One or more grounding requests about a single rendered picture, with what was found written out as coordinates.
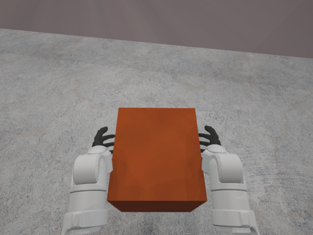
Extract right robot forearm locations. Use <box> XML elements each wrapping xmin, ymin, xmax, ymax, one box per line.
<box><xmin>201</xmin><ymin>144</ymin><xmax>260</xmax><ymax>235</ymax></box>

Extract left robot forearm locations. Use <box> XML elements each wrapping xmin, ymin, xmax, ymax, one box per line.
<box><xmin>61</xmin><ymin>145</ymin><xmax>113</xmax><ymax>235</ymax></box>

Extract carton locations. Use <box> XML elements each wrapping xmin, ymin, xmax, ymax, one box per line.
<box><xmin>107</xmin><ymin>108</ymin><xmax>207</xmax><ymax>212</ymax></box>

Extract right robot hand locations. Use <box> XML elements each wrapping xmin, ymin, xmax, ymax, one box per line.
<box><xmin>199</xmin><ymin>125</ymin><xmax>221</xmax><ymax>159</ymax></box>

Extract left robot hand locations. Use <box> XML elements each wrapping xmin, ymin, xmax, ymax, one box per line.
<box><xmin>92</xmin><ymin>127</ymin><xmax>115</xmax><ymax>154</ymax></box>

